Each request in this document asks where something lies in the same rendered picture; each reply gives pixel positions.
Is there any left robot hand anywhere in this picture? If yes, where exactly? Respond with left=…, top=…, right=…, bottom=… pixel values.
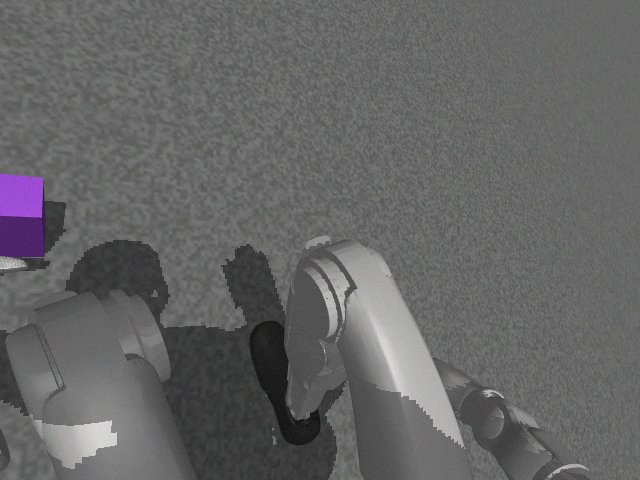
left=0, top=256, right=29, bottom=274

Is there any right robot foot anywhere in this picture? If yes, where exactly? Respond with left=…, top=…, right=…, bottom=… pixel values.
left=250, top=321, right=320, bottom=445

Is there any carton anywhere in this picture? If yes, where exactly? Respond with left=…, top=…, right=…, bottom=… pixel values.
left=0, top=174, right=46, bottom=257

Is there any right robot hand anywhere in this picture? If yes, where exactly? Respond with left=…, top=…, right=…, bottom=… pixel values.
left=433, top=358, right=484, bottom=422

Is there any right robot arm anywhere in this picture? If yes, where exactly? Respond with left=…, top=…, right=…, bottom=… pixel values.
left=460, top=387, right=598, bottom=480

